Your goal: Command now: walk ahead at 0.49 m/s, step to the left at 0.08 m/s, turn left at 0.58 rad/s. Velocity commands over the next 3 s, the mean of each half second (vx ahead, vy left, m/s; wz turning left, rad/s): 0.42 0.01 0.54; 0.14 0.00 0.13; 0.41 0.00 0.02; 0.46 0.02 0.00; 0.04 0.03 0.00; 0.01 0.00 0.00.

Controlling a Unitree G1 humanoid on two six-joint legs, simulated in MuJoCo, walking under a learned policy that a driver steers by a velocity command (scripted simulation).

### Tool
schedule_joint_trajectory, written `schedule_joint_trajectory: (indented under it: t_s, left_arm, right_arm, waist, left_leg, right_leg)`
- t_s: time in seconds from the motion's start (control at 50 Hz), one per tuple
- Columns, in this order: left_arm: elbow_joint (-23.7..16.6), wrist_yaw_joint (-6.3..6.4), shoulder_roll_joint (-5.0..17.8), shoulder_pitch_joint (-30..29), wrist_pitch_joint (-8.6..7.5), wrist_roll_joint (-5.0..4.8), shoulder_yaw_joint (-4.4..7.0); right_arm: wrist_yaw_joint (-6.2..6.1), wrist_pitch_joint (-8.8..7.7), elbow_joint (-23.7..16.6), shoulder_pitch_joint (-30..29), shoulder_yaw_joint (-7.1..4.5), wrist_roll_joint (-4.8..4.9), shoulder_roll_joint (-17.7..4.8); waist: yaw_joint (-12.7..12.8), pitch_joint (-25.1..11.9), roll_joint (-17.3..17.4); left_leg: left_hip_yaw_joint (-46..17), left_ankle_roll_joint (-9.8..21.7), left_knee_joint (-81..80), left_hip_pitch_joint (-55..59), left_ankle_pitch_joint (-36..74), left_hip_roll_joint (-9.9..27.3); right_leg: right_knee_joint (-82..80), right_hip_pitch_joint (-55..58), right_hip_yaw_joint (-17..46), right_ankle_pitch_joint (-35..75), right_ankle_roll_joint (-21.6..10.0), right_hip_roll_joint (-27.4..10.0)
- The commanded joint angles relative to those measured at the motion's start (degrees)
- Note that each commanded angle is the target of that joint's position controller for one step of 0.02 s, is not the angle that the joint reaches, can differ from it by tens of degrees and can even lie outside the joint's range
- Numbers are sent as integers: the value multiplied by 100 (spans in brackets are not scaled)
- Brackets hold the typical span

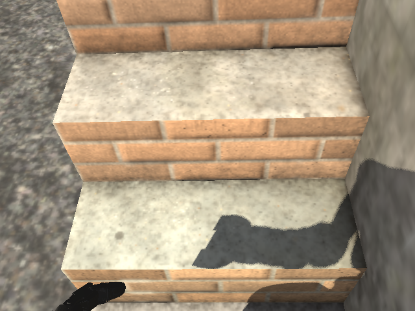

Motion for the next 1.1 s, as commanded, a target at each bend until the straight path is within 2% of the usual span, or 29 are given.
schedule_joint_trajectory:
  t_s: [0.02, 0.04, 0.06, 0.1, 0.12, 0.14, 0.18, 0.24, 0.34, 0.38, 0.4, 0.42, 0.44, 0.46, 0.5, 0.56, 0.64, 0.68, 0.74, 0.84, 0.86, 0.88, 0.9, 0.92, 0.94, 0.96, 0.98, 1.06, 1.1]
  left_arm:
    - [683, 186, 696, 1792, -153, 123, 311]
    - [257, 144, 1138, 1389, -283, 420, 466]
    - [228, 154, 1340, 764, -396, 322, 595]
    - [405, 211, 1180, 361, -439, 49, 559]
    - [158, -870, 25, -13, -423, 662, -72]
    - [362, -1042, -257, -201, -394, 841, -129]
    - [835, -808, 747, 348, -326, 467, 266]
    - [1205, -617, 1288, 1165, -221, 614, 420]
    - [278, -930, 1564, -831, -511, 680, 360]
    - [-51, -952, 1639, -1271, -298, 861, 378]
    - [60, -990, 1401, -359, -128, 1013, 359]
    - [169, -1258, 460, 863, -40, 849, 179]
    - [281, -1219, 337, 1938, -134, 692, 125]
    - [188, -1177, 346, 1288, -294, 385, 153]
    - [-120, -1044, 850, 222, -435, 225, 377]
    - [-685, -1141, 280, -278, -470, 360, 4]
    - [45, -1337, 774, 1487, -450, 146, 42]
    - [111, -1342, 671, 1398, -211, -7, 0]
    - [125, -1187, 901, 1387, -88, 69, -49]
    - [513, -1399, 242, 1907, 259, 376, -137]
    - [565, -1410, 63, 1948, 274, 512, -219]
    - [652, -1372, 367, 1947, 203, 552, -120]
    - [513, -1366, 555, 1598, 127, 406, -65]
    - [401, -1374, 484, 1488, 1, 319, -57]
    - [470, -1282, 844, 1713, -131, 352, 95]
    - [584, -313, 1539, 954, -78, -65, 434]
    - [589, -3, 1611, 973, -59, -29, 367]
    - [690, -1, 880, 512, -172, 145, 185]
    - [730, 3, 756, 702, -115, 213, 101]
  right_arm:
    - [101, -236, -696, -1380, -47, -80, 242]
    - [129, -201, -652, 357, -102, -59, 87]
    - [118, -95, -751, 407, -145, -174, -145]
    - [267, 129, -1215, -724, -62, -401, -246]
    - [172, -46, -898, -1049, 153, 259, -842]
    - [147, -88, -949, -856, 86, 336, -929]
    - [387, 42, -1022, -996, 283, 87, -596]
    - [635, 179, -1186, -1933, 624, -203, -232]
    - [579, -124, -664, -935, 267, 31, -764]
    - [594, -362, -220, 102, 83, 112, -945]
    - [573, -401, 336, 821, 109, 35, -975]
    - [261, -478, 507, 1321, -277, 13, -2225]
    - [321, -523, 472, 1549, -487, 115, -2805]
    - [553, -562, 557, 1492, -597, 89, -2842]
    - [719, -451, 338, 736, -254, -89, -2036]
    - [483, -309, -51, -639, 255, -121, -1035]
    - [233, -549, -745, -1372, 236, -552, -1591]
    - [109, -571, -740, -770, 134, -628, -1887]
    - [120, -569, -857, -160, 137, -414, -1570]
    - [-89, -100, -1166, -1807, 20, 380, -1296]
    - [58, 47, -1066, -1418, 136, 381, -977]
    - [355, 240, -902, -355, 99, 229, -753]
    - [455, 268, -798, 87, 204, 15, -560]
    - [479, 204, -786, -336, 212, -29, -684]
    - [453, 139, -760, -979, 193, -47, -826]
    - [371, 77, -958, -1426, 257, -118, -503]
    - [335, 109, -883, -1449, 272, -168, -311]
    - [311, 119, -800, -1273, 285, -224, -449]
    - [224, 39, -779, -1123, 365, -79, -318]
  waist:
    - [806, -824, -268]
    - [31, -2336, -969]
    - [-329, -2456, -947]
    - [-409, -944, -576]
    - [49, -10, -2296]
    - [-175, -176, -1088]
    - [-139, -1067, -1078]
    - [272, -1306, -680]
    - [-750, -960, -807]
    - [-1291, -763, -439]
    - [-943, -686, -50]
    - [-337, -1424, 1339]
    - [-204, -2256, 1788]
    - [-524, -1531, 1849]
    - [-588, -1051, 863]
    - [64, -845, 12]
    - [625, -841, -58]
    - [340, -490, 539]
    - [-227, -898, 296]
    - [443, -828, 928]
    - [243, -1099, 919]
    - [-586, -1372, -37]
    - [-987, -1543, -577]
    - [-665, -1219, -766]
    - [-177, -566, -974]
    - [-36, -368, -21]
    - [50, -211, -409]
    - [-79, 33, -440]
    - [119, -37, -1247]
  left_leg:
    - [-228, -458, 5501, -2812, -856, -805]
    - [-520, -767, 7392, -2480, -569, -639]
    - [-590, -816, 8624, -2900, 292, -282]
    - [-627, -753, 8760, -3940, 598, -58]
    - [-1329, -244, 7116, -4551, 1083, -159]
    - [-1234, -192, 6513, -4169, 666, 10]
    - [-345, -356, 5911, -3748, -499, 501]
    - [626, -275, 3769, -3231, -803, 1058]
    - [968, -388, 766, 371, 634, 776]
    - [1724, -419, -2600, 1654, 2181, 7]
    - [1319, -419, -3372, 2503, 3426, -15]
    - [-441, 588, -1734, 3866, 9720, 1379]
    - [-1811, 2004, -1460, 4545, 11971, 2886]
    - [-1724, 1887, -1307, 3538, 11504, 2994]
    - [-1395, 1296, -1618, 3043, 7905, 2891]
    - [-851, 589, -2415, 1972, 5089, 2532]
    - [497, 237, -2985, 158, 4739, 1690]
    - [471, 367, -3234, 307, 4952, 1549]
    - [201, 267, -2275, 2987, 6361, 1918]
    - [-219, 269, -2484, 2414, 3139, 1832]
    - [-363, 207, -2389, 2511, 2023, 1797]
    - [181, -250, -2003, 2323, 505, 1296]
    - [480, -629, -1813, 1365, -323, 916]
    - [575, -837, -1734, 1092, -205, 851]
    - [830, -994, -1216, 962, -420, 632]
    - [743, -932, -211, 213, 179, 479]
    - [395, -948, 594, -204, -16, 625]
    - [266, -984, 478, -399, -538, 559]
    - [736, -658, -1776, 385, -808, 323]
  right_leg:
    - [-1980, 3870, 1369, 5039, -132, -1287]
    - [-2456, 4118, 3463, 6348, -557, -2712]
    - [-3257, 3832, 4483, 2814, -816, -3030]
    - [-3818, 2831, 3627, -2721, -955, -2395]
    - [-3323, 1760, 1520, -1632, -1653, -1036]
    - [-3041, 1632, 1129, -610, -1612, -1143]
    - [-3459, 1979, 1259, -713, -1838, -1547]
    - [-4018, 2344, 649, -1023, -1388, -1382]
    - [-3931, 1850, -529, 1843, -1217, -1427]
    - [-1726, 1964, -1160, 3397, -854, -401]
    - [-706, 1466, -1068, 2419, -699, -367]
    - [1095, 63, -1004, -386, -91, 143]
    - [3897, -721, -218, -3063, 446, 741]
    - [7211, -1530, 215, -3591, 445, 973]
    - [9087, -3254, 519, -3891, 95, 984]
    - [8052, -3205, 651, -3759, -80, 568]
    - [6028, -807, 47, -1831, 482, 529]
    - [4987, -607, -55, -1165, 529, 666]
    - [3259, -1406, 712, -2014, 551, 410]
    - [-3742, 1798, -5, 545, 180, 482]
    - [-4286, 2006, -117, 589, 20, 528]
    - [-3198, 2410, 508, 1744, -393, 25]
    - [-2886, 2877, 873, 1756, -646, -227]
    - [-3314, 2288, 1165, -565, -606, -392]
    - [-4082, 1301, 1921, -3708, -904, -615]
    - [-4784, 2034, 3265, -2839, -660, -1194]
    - [-4787, 2008, 3553, -2877, -754, -1442]
    - [-4237, 2370, 1728, -398, -806, -959]
    - [-3888, 2742, 1265, 74, -792, -581]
